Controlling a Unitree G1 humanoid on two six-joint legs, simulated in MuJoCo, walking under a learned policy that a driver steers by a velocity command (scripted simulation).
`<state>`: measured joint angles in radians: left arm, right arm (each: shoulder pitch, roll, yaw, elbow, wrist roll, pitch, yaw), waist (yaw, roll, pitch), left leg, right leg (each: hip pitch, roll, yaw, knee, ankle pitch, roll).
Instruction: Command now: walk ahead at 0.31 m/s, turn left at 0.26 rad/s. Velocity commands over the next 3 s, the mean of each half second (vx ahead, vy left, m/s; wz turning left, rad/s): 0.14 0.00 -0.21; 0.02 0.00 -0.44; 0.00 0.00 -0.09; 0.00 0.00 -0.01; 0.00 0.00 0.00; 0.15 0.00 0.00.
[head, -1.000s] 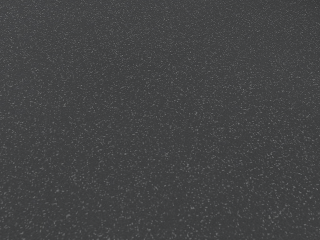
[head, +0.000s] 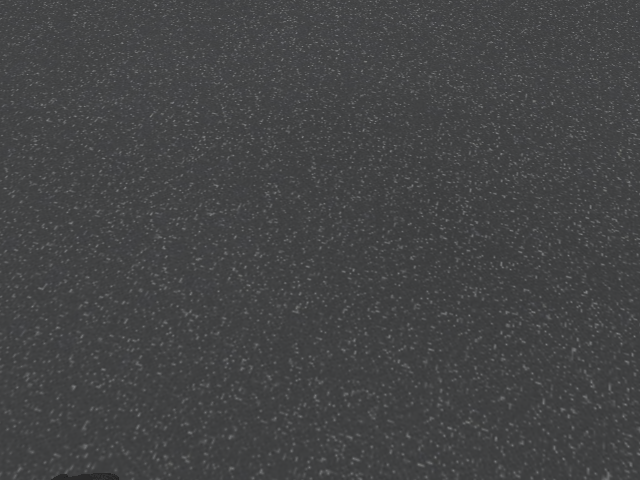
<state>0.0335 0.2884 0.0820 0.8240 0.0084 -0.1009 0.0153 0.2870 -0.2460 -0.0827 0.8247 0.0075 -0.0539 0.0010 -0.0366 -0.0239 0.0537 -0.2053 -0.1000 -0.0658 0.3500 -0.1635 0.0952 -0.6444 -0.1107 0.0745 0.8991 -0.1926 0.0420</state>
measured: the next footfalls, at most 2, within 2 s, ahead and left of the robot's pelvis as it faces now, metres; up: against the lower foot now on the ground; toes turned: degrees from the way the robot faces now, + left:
right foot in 0.20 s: +0.28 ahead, -0.14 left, +0.00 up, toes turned -1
left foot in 0.62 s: +0.27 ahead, +0.08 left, +0.00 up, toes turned -20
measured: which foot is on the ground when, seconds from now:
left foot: down 0.00-0.20, up 0.22-0.60, down 0.62-1.00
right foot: up 0.00-0.18, down 0.20-0.62, up 0.64-1.00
